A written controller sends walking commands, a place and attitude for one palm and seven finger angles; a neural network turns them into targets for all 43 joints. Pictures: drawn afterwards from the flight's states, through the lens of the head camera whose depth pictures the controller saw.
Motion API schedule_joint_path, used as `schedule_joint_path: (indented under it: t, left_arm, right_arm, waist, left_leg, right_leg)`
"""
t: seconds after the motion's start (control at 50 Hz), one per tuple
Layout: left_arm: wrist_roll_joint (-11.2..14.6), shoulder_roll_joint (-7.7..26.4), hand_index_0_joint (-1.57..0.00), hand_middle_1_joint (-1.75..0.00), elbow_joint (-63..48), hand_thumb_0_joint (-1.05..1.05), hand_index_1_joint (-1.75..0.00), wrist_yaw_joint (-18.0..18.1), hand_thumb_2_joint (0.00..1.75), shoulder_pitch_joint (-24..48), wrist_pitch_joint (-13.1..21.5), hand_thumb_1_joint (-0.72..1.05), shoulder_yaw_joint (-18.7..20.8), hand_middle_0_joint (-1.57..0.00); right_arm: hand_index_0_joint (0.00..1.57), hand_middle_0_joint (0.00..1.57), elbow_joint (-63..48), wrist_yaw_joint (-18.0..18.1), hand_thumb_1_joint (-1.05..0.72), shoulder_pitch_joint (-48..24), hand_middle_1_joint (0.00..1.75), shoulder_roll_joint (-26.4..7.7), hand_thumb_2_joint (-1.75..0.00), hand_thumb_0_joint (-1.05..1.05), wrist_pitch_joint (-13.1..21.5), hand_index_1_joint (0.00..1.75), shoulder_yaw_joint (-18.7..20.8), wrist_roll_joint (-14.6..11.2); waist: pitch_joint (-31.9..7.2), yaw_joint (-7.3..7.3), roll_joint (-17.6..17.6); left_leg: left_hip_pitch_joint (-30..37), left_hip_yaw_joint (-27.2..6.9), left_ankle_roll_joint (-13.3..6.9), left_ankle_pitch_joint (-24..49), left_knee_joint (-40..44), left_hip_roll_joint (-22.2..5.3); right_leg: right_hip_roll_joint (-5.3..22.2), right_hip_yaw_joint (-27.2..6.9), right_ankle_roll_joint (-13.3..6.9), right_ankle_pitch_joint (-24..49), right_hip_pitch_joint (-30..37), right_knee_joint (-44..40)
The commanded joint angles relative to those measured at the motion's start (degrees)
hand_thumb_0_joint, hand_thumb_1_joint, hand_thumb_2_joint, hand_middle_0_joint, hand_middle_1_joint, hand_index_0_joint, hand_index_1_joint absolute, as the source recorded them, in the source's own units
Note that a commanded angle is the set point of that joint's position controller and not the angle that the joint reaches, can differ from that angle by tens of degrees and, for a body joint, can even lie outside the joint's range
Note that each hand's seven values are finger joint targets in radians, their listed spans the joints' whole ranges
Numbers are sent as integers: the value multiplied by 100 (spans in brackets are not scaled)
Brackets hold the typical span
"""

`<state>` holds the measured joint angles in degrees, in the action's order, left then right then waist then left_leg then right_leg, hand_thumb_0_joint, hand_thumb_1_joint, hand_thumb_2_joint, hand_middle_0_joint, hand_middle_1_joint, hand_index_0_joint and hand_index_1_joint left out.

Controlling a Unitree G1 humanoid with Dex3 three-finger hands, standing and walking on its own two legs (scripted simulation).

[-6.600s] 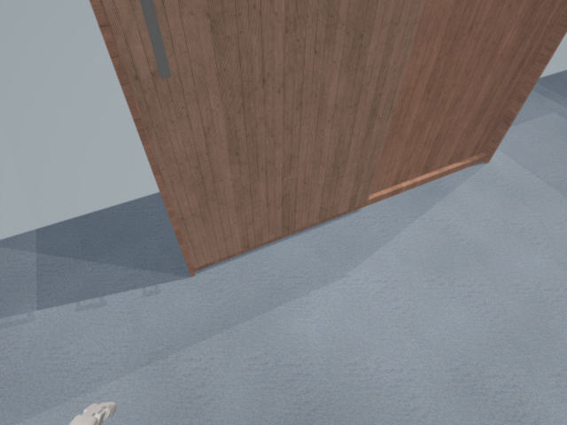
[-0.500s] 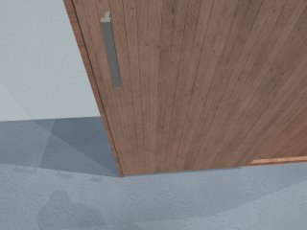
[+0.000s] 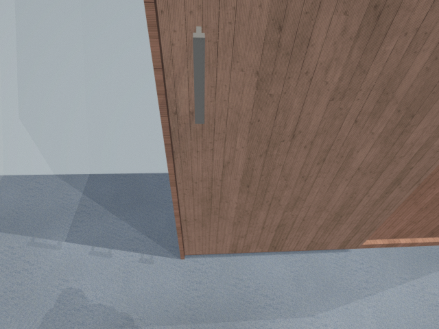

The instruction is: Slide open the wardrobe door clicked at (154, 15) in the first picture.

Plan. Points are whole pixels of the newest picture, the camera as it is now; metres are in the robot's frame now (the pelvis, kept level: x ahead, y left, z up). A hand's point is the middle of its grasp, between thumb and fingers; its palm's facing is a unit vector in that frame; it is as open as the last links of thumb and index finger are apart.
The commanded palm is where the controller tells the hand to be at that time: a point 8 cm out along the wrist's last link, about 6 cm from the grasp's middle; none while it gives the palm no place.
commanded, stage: look again from close up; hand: left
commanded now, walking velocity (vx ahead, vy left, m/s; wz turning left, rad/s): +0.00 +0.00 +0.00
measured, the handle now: (199, 78) +0.55 +0.09 +0.19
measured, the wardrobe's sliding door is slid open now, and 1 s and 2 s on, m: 0.00 0.00 0.00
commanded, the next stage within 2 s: shuffle to correct the standing spot in 0.96 s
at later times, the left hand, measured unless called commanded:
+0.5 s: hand out of the picture -0.02 +0.15 -0.18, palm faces +0.03 -0.99 -0.14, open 7.4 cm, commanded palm none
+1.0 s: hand out of the picture -0.01 +0.15 -0.18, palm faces +0.02 -0.99 -0.16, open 7.4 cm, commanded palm none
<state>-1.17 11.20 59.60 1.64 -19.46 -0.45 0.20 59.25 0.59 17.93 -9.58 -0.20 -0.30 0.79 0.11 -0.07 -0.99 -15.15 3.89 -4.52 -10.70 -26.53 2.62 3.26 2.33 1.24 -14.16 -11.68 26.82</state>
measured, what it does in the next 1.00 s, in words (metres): stands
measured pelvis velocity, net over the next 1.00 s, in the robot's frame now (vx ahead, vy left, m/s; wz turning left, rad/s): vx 0.00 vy -0.01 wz -0.01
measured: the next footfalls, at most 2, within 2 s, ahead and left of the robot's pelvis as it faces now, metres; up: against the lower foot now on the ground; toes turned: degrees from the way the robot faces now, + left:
right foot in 1.98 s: +0.24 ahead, -0.25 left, +0.00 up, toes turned -1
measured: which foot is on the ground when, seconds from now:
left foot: down 0.00-1.00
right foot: down 0.00-1.00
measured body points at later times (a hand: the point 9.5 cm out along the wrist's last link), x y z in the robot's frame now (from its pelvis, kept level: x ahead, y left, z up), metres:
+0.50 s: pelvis +0.00 -0.01 +0.00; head +0.00 +0.01 +0.45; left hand -0.02 +0.20 -0.17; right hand +0.02 -0.24 -0.15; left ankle +0.04 +0.07 -0.74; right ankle +0.00 -0.15 -0.74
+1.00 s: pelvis +0.00 -0.01 +0.00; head +0.01 +0.00 +0.45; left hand -0.01 +0.20 -0.16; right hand +0.00 -0.24 -0.15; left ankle +0.04 +0.07 -0.74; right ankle +0.00 -0.15 -0.74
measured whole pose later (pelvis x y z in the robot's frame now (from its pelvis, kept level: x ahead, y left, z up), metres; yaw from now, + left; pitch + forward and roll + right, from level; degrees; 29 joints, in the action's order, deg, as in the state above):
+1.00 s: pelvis +0.00 -0.01 +0.00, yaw +0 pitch -1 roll -1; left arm -0.8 9.0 62.3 1.9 -18.9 0.8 -0.5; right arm 63.9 0.7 16.3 -8.2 0.4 -0.3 0.3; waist 1.6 0.0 -1.3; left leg -14.0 3.6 -3.2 -10.2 -25.1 1.5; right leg 2.1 2.5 1.3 -13.2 -10.3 24.7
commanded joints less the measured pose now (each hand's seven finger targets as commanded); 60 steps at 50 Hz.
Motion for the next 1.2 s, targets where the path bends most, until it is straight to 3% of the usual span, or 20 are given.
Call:
schedule_joint_path:
  t: [0.0,0.4,0.58,0.76,1.02,1.08,1.14,1.18]
  left_arm:
    - [-12,407,-20,-30,-162,0,-30,39,90,-353,106,90,35,-20]
    - [1,280,-20,-30,150,0,-30,84,90,-496,170,90,-25,-20]
    - [5,280,-20,-30,134,0,-30,84,90,-437,176,90,-17,-20]
    - [15,295,-20,-30,93,0,-30,71,90,-378,175,90,9,-20]
    - [18,319,-20,-30,91,0,-30,74,90,-348,198,90,24,-20]
    - [12,144,-20,-30,185,0,-30,70,90,-472,167,90,-20,-20]
    - [-27,107,-20,-30,194,0,-30,33,90,-555,114,90,13,-20]
    - [-64,78,-20,-30,175,0,-30,12,90,-602,96,90,32,-20]
  right_arm:
    - [20,20,-256,57,-90,26,30,-810,-90,0,172,30,183,3]
    - [20,20,120,65,-90,35,30,-579,-90,0,188,30,133,-38]
    - [20,20,184,67,-90,38,30,-551,-90,0,181,30,121,-34]
    - [20,20,223,55,-90,54,30,-539,-90,0,167,30,134,-24]
    - [20,20,276,64,-90,53,30,-540,-90,0,189,30,134,-33]
    - [20,20,335,59,-90,160,30,-389,-90,0,148,30,104,-13]
    - [20,20,320,60,-90,172,30,-510,-90,0,94,30,167,23]
    - [20,20,297,68,-90,195,30,-578,-90,0,74,30,216,31]
  waist:
    - [339,-57,181]
    - [360,-10,82]
    - [425,-26,96]
    - [411,-20,118]
    - [329,-21,91]
    - [339,-6,99]
    - [534,-3,361]
    - [670,-19,467]
  left_leg:
    - [-369,-1234,114,-1309,1225,-943]
    - [-17,-914,213,-364,903,-832]
    - [-34,-860,236,-248,855,-829]
    - [-90,-892,257,-579,950,-827]
    - [61,-835,251,-153,866,-847]
    - [7,-932,253,-872,970,-873]
    - [-296,-1255,150,-2060,1308,-1022]
    - [-450,-1509,28,-2478,1490,-1158]
  right_leg:
    - [192,-282,-300,-182,-46,-366]
    - [311,-417,-261,164,-114,-591]
    - [303,-424,-268,166,-90,-650]
    - [304,-437,-286,-20,-96,-669]
    - [313,-443,-287,185,-43,-673]
    - [240,-316,-240,-259,-36,-642]
    - [90,-53,-220,-880,-195,-336]
    - [-14,105,-214,-937,-266,-102]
